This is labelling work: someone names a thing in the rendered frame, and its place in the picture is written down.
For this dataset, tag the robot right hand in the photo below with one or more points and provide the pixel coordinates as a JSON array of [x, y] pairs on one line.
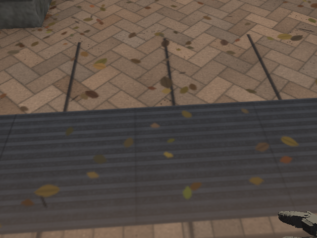
[[305, 220]]

